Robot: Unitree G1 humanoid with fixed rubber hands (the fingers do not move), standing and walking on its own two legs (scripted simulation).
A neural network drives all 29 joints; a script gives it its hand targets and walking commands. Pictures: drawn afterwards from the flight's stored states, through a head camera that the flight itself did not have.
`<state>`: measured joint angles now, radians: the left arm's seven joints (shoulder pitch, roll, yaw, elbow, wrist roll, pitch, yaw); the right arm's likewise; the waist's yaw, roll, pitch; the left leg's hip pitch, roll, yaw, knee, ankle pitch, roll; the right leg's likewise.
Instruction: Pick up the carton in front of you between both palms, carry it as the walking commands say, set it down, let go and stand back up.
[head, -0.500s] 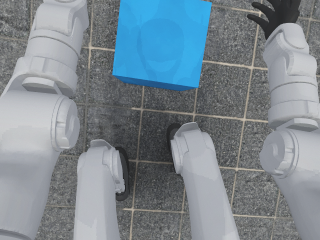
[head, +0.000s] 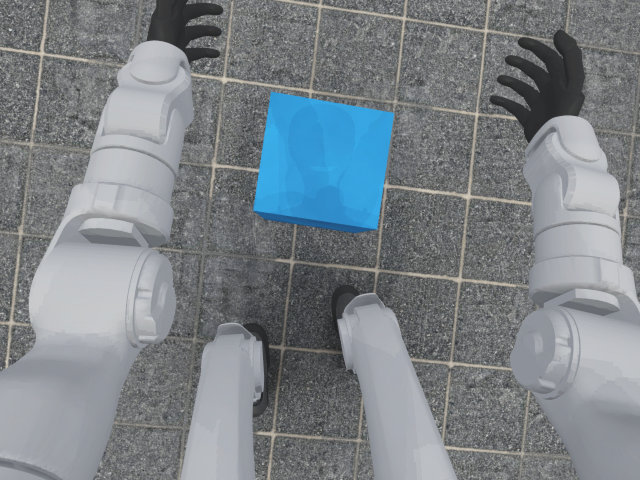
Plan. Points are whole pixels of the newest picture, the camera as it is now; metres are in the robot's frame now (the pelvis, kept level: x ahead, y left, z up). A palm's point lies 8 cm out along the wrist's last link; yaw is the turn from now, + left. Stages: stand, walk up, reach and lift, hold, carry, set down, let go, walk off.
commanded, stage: set down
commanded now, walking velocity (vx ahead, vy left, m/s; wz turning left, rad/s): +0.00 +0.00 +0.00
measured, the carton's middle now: (319, 174) +0.49 -0.09 -0.46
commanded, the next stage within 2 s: let go in 0.06 s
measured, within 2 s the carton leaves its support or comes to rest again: neither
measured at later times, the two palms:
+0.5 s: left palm (91, 172) +0.44 +0.11 +0.02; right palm out of the picture +0.37 -0.30 +0.02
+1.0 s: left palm out of the picture +0.31 +0.21 +0.10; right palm out of the picture +0.24 -0.24 +0.12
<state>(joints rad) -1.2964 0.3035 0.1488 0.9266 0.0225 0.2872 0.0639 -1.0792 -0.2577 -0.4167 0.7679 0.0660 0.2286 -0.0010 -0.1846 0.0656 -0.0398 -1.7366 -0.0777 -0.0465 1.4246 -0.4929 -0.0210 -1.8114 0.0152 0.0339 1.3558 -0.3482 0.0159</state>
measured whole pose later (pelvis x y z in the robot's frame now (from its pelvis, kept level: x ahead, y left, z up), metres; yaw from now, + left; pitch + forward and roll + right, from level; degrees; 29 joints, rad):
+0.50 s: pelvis +0.04 -0.03 +0.12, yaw +0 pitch +32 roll +2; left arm -0.55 0.07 0.20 0.57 0.12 0.17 0.14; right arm -0.46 -0.24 -0.22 0.59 -0.04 0.12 0.14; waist -0.12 0.01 -0.03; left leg -1.08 -0.05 -0.09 0.86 -0.35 -0.05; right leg -1.17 0.02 0.02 0.85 -0.25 -0.03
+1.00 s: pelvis +0.10 +0.00 +0.19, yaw -3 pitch +6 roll -1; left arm 0.11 0.17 0.08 0.50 0.05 0.02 0.00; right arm 0.22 -0.20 -0.03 0.41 0.03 0.03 0.08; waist -0.04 -0.02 0.03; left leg -0.28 -0.02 -0.06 0.49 -0.31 0.01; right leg -0.37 0.03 0.05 0.46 -0.20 0.01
